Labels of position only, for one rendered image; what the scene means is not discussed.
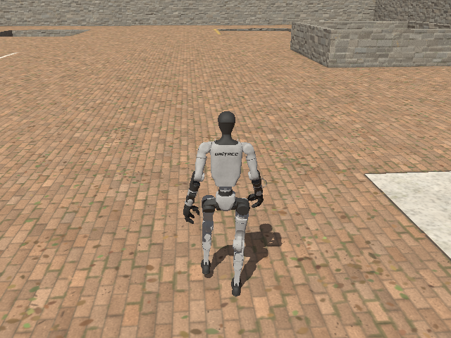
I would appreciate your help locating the robot left hand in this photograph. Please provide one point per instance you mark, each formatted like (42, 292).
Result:
(187, 213)

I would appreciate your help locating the right robot foot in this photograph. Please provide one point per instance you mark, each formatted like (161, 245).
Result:
(236, 289)

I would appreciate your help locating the right robot forearm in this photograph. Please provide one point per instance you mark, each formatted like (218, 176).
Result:
(257, 186)

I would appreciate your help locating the left robot forearm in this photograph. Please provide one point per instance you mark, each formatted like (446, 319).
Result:
(192, 191)

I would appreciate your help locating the robot right hand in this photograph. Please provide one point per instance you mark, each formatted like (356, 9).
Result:
(252, 197)

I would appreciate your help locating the robot foot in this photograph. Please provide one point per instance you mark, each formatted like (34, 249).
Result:
(236, 289)
(205, 268)

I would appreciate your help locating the right robot upper arm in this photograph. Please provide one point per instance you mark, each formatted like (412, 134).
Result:
(248, 149)

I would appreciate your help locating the left robot upper arm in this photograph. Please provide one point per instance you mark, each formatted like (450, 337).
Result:
(203, 149)

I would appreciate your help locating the left robot foot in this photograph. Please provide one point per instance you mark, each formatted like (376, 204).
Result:
(205, 268)

